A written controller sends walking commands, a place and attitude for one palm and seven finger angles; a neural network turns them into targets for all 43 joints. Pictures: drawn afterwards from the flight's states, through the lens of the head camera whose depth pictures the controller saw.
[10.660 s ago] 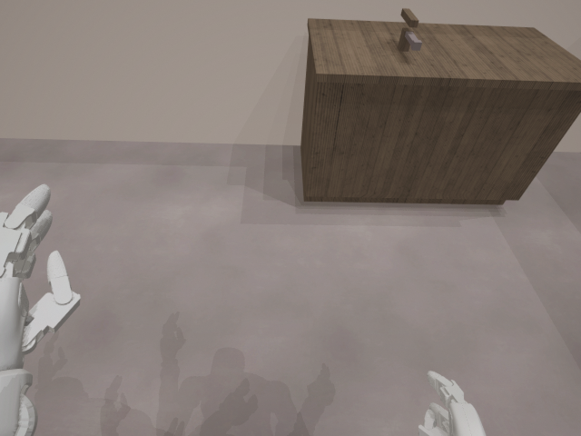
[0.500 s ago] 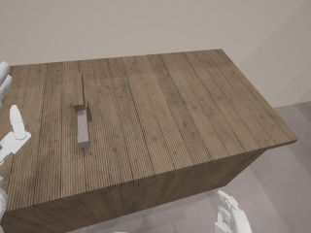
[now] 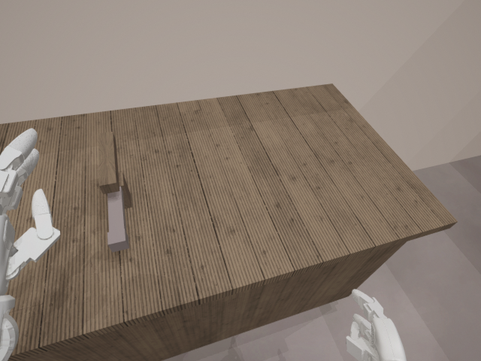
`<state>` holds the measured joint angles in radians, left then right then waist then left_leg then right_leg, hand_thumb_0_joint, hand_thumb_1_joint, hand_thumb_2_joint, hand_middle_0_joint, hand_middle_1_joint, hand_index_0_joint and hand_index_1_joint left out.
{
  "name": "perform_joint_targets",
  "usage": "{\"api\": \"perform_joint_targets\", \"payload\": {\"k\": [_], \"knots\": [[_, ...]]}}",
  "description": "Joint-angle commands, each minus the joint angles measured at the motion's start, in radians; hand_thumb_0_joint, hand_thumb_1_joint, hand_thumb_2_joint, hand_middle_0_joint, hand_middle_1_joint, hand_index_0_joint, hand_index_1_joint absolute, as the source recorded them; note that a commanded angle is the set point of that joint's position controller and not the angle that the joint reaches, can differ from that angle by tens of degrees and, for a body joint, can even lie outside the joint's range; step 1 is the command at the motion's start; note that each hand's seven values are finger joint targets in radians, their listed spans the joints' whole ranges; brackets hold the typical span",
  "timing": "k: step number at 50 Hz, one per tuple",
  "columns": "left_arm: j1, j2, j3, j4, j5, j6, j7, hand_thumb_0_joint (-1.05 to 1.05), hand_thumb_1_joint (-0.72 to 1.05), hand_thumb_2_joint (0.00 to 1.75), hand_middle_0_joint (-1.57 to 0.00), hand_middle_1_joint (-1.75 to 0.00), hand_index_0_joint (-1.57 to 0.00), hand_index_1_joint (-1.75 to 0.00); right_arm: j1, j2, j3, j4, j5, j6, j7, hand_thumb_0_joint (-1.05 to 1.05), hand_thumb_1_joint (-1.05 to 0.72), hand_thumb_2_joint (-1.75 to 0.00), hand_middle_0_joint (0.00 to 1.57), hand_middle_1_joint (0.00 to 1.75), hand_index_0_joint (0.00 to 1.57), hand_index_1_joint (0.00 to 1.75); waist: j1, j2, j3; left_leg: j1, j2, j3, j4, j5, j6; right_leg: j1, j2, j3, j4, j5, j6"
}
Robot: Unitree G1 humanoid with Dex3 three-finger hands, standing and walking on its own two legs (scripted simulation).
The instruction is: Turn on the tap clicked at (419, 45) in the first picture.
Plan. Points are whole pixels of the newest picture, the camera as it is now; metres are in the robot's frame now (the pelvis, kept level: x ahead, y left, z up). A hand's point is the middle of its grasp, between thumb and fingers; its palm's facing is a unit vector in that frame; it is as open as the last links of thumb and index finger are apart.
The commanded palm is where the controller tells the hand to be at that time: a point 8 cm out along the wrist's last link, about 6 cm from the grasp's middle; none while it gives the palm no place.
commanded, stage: come to a stop and stand still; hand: left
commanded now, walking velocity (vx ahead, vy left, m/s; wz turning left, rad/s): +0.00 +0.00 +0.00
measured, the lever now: (118, 240) +0.30 +0.24 +0.01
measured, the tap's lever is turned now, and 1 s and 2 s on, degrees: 0 0 0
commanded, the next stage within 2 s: look again from close up in 0.18 s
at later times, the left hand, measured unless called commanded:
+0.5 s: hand (60, 235) +0.22 +0.24 +0.16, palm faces +0.35 -0.85 -0.38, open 7.4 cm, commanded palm +0.16 +0.28 +0.17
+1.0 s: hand (80, 249) +0.20 +0.21 +0.16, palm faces +0.31 -0.84 -0.44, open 7.4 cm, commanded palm +0.14 +0.25 +0.17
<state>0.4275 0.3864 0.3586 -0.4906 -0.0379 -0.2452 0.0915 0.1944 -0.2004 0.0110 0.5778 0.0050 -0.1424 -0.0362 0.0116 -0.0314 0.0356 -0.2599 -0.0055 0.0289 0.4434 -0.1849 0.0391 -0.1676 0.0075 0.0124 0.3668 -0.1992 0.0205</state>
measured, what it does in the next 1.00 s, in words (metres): stands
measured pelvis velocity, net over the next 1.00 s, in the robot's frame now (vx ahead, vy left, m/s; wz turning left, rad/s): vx -0.02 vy -0.03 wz -0.01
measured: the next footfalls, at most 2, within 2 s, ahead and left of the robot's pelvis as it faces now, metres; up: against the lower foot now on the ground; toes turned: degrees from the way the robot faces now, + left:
left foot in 1.30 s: -0.02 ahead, +0.06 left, +0.00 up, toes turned +2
right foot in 1.58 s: -0.04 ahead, -0.28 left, +0.00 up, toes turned -5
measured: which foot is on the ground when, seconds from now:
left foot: down 0.00-1.00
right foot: down 0.00-1.00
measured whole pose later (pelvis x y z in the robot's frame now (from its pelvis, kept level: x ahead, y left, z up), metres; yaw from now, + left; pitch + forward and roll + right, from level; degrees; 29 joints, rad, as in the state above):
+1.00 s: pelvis -0.02 -0.03 +0.00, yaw +0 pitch +1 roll -1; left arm 0.45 0.41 0.39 -0.55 -0.06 -0.24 0.07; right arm 0.18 -0.16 0.02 0.53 -0.01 -0.14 -0.03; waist 0.03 -0.02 0.10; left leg -0.34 0.03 0.02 0.48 -0.17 0.00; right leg -0.27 0.04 0.00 0.46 -0.21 -0.02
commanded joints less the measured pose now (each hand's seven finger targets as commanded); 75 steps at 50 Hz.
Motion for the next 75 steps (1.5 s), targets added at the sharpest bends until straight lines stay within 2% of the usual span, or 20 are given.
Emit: {"api": "perform_joint_targets", "payload": {"k": [1,12,23,33,37,43,49,53,56,57,59,61,63,64,65,66,67,68,72,75], "knots": [[-0.037,0.136,0.101,-0.142,-0.01,-0.032,0.02,0.0,0.9,0.9,-0.2,-0.3,-0.2,-0.3,-0.068,-0.127,-0.047,-0.155,0.011,-0.035,-0.01,0.0,-0.9,-0.9,0.2,0.3,0.2,0.3,0.005,0.061,-0.148,0.086,0.095,-0.091,-0.078,0.103,-0.025,0.02,-0.063,0.044,-0.041,0.175,-0.036],[-0.071,0.18,0.118,-0.227,-0.007,-0.026,0.031,0.0,0.9,0.9,-0.2,-0.3,-0.2,-0.3,-0.099,-0.122,-0.041,-0.155,0.013,-0.036,-0.016,0.0,-0.9,-0.9,0.2,0.3,0.2,0.3,0.008,0.106,-0.158,0.104,0.08,-0.085,-0.07,0.093,-0.015,0.021,-0.061,0.05,-0.046,0.175,-0.039],[-0.03,0.121,0.077,-0.137,-0.015,-0.014,0.018,0.0,0.9,0.9,-0.2,-0.3,-0.2,-0.3,-0.081,-0.123,-0.038,-0.151,0.009,-0.022,-0.017,0.0,-0.9,-0.9,0.2,0.3,0.2,0.3,0.003,0.063,-0.134,0.083,0.09,-0.088,-0.099,0.06,-0.016,0.007,-0.052,0.033,-0.058,0.14,-0.032],[-0.081,0.14,0.082,-0.196,-0.012,-0.016,0.025,0.0,0.9,0.9,-0.2,-0.3,-0.2,-0.3,-0.092,-0.12,-0.033,-0.158,0.007,-0.023,-0.021,0.0,-0.9,-0.9,0.2,0.3,0.2,0.3,0.003,0.094,-0.125,0.074,0.088,-0.098,-0.112,0.018,-0.015,0.01,-0.047,0.035,-0.066,0.116,-0.034],[-0.07,0.183,0.129,-0.239,-0.014,-0.031,0.028,0.0,0.9,0.9,-0.2,-0.3,-0.2,-0.3,-0.095,-0.112,-0.036,-0.174,0.01,-0.03,-0.023,0.0,-0.9,-0.9,0.2,0.3,0.2,0.3,0.009,0.138,-0.123,0.077,0.125,-0.111,-0.116,0.097,-0.025,0.002,-0.031,0.018,-0.021,0.135,-0.028],[-0.007,0.137,0.105,-0.231,-0.026,-0.046,0.008,0.0,0.9,0.9,-0.2,-0.3,-0.2,-0.3,-0.065,-0.113,-0.042,-0.185,0.001,-0.032,-0.006,0.0,-0.9,-0.9,0.2,0.3,0.2,0.3,0.014,0.188,-0.163,0.053,0.21,-0.133,-0.121,0.188,-0.012,-0.009,-0.016,-0.015,0.078,0.048,-0.021],[0.012,0.179,0.155,-0.304,-0.03,-0.067,-0.011,0.0,0.9,0.9,-0.2,-0.3,-0.2,-0.3,-0.044,-0.115,-0.066,-0.195,-0.008,-0.051,-0.002,0.0,-0.9,-0.9,0.2,0.3,0.2,0.3,0.015,0.178,-0.176,0.02,0.267,-0.147,-0.021,0.283,0.015,-0.039,-0.032,-0.007,0.092,0.038,-0.039],[0.028,0.174,0.165,-0.287,-0.038,-0.081,-0.02,0.0,0.9,0.9,-0.2,-0.3,-0.2,-0.3,-0.04,-0.11,-0.068,-0.181,-0.013,-0.051,-0.004,0.0,-0.9,-0.9,0.2,0.3,0.2,0.3,0.004,0.093,-0.178,-0.028,0.182,-0.083,0.078,0.129,-0.009,-0.056,-0.06,0.052,0.034,0.194,-0.061],[0.014,0.209,0.192,-0.293,-0.04,-0.101,-0.008,0.0,0.9,0.9,-0.2,-0.3,-0.2,-0.3,-0.009,-0.1,-0.089,-0.158,-0.007,-0.07,-0.012,0.0,-0.9,-0.9,0.2,0.3,0.2,0.3,-0.01,-0.071,-0.199,0.013,0.008,-0.002,0.31,-0.151,-0.053,-0.199,-0.227,0.219,-0.079,0.231,-0.14],[0.027,0.217,0.207,-0.283,-0.037,-0.09,0.009,0.0,0.9,0.9,-0.2,-0.3,-0.2,-0.3,-0.015,-0.092,-0.088,-0.14,-0.002,-0.062,-0.011,0.0,-0.9,-0.9,0.2,0.3,0.2,0.3,-0.012,-0.088,-0.202,0.018,-0.004,-0.025,0.394,-0.175,-0.057,-0.231,-0.282,0.285,-0.109,0.209,-0.185],[0.04,0.215,0.203,-0.297,-0.034,-0.089,0.014,0.0,0.9,0.9,-0.2,-0.3,-0.2,-0.3,-0.05,-0.074,-0.078,-0.145,-0.012,-0.059,-0.014,0.0,-0.9,-0.9,0.2,0.3,0.2,0.3,0.006,-0.094,-0.188,-0.072,0.0,-0.045,0.399,-0.25,-0.052,-0.158,-0.288,0.244,-0.081,0.203,-0.21],[0.096,0.206,0.21,-0.258,-0.032,-0.091,0.019,0.0,0.9,0.9,-0.2,-0.3,-0.2,-0.3,-0.056,-0.062,-0.067,-0.129,-0.019,-0.064,-0.023,0.0,-0.9,-0.9,0.2,0.3,0.2,0.3,0.006,-0.089,-0.182,-0.11,0.013,-0.034,0.237,-0.238,-0.052,-0.071,-0.25,0.189,-0.021,0.288,-0.197],[0.122,0.177,0.186,-0.24,-0.034,-0.099,0.024,0.0,0.9,0.9,-0.2,-0.3,-0.2,-0.3,-0.042,-0.07,-0.059,-0.112,-0.024,-0.051,-0.03,0.0,-0.9,-0.9,0.2,0.3,0.2,0.3,-0.018,-0.029,-0.196,0.0,0.052,-0.032,-0.056,0.027,-0.035,-0.049,-0.156,0.09,0.107,0.361,-0.121],[0.089,0.203,0.202,-0.274,-0.034,-0.121,0.022,0.0,0.9,0.9,-0.2,-0.3,-0.2,-0.3,-0.037,-0.089,-0.072,-0.124,-0.023,-0.058,-0.04,0.0,-0.9,-0.9,0.2,0.3,0.2,0.3,-0.019,0.063,-0.192,0.102,0.17,-0.149,-0.117,0.288,0.001,-0.134,-0.076,0.052,0.224,0.341,-0.061],[0.066,0.206,0.209,-0.287,-0.032,-0.141,0.016,0.0,0.9,0.9,-0.2,-0.3,-0.2,-0.3,-0.022,-0.095,-0.084,-0.117,-0.035,-0.067,-0.041,0.0,-0.9,-0.9,0.2,0.3,0.2,0.3,-0.029,0.194,-0.192,0.218,0.376,-0.336,-0.101,0.674,0.066,-0.31,-0.013,0.012,0.42,0.049,-0.002],[0.054,0.191,0.211,-0.268,-0.019,-0.152,0.006,0.0,0.9,0.9,-0.2,-0.3,-0.2,-0.3,0.007,-0.086,-0.092,-0.095,-0.051,-0.072,-0.03,0.0,-0.9,-0.9,0.2,0.3,0.2,0.3,-0.026,0.186,-0.19,0.304,0.465,-0.336,-0.059,0.873,0.148,-0.433,0.028,0.082,0.644,-0.255,0.018],[0.115,0.154,0.204,-0.194,-0.018,-0.13,0.007,0.0,0.9,0.9,-0.2,-0.3,-0.2,-0.3,-0.046,-0.073,-0.083,-0.099,-0.05,-0.073,-0.024,0.0,-0.9,-0.9,0.2,0.3,0.2,0.3,-0.007,0.174,-0.166,0.334,0.478,-0.31,-0.03,0.898,0.163,-0.511,0.039,0.118,0.755,-0.304,0.013],[0.055,0.175,0.201,-0.277,-0.023,-0.117,-0.004,0.0,0.9,0.9,-0.2,-0.3,-0.2,-0.3,-0.035,-0.082,-0.08,-0.107,-0.074,-0.07,-0.022,0.0,-0.9,-0.9,0.2,0.3,0.2,0.3,-0.013,0.199,-0.165,0.218,0.454,-0.319,-0.03,0.825,0.149,-0.47,0.013,0.13,0.789,-0.279,-0.005],[0.02,0.151,0.176,-0.421,-0.024,-0.094,-0.013,0.0,0.9,0.9,-0.2,-0.3,-0.2,-0.3,-0.026,-0.11,-0.114,-0.148,-0.027,-0.078,0.02,0.0,-0.9,-0.9,0.2,0.3,0.2,0.3,0.023,0.295,-0.145,0.15,0.318,-0.062,0.018,0.518,0.049,-0.278,-0.018,0.007,0.486,-0.169,-0.039],[-0.02,0.157,0.153,-0.391,-0.018,-0.052,-0.01,0.0,0.9,0.9,-0.2,-0.3,-0.2,-0.3,-0.011,-0.126,-0.11,-0.179,0.0,-0.063,0.043,0.0,-0.9,-0.9,0.2,0.3,0.2,0.3,-0.006,0.33,-0.12,0.014,0.273,-0.065,0.056,0.085,0.028,-0.098,-0.011,-0.071,0.25,-0.098,-0.028]]}}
